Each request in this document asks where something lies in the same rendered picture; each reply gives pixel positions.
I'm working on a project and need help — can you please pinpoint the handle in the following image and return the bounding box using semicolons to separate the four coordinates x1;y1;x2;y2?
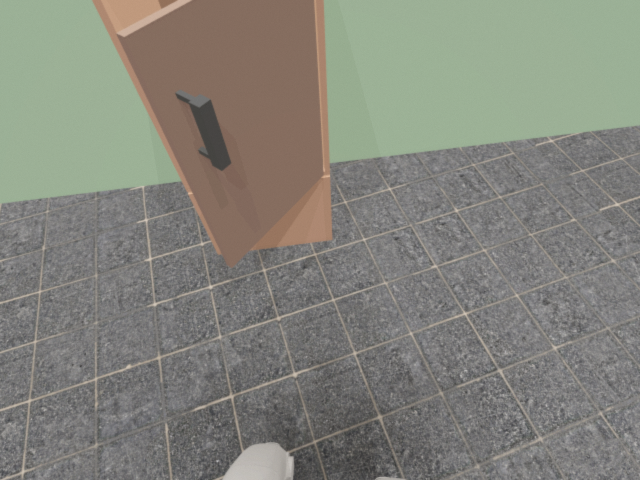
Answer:
175;90;231;171

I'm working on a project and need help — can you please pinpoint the left robot thigh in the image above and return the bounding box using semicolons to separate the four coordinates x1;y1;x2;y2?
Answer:
222;443;294;480

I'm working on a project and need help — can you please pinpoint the cupboard door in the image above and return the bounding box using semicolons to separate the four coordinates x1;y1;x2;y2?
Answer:
116;0;324;268

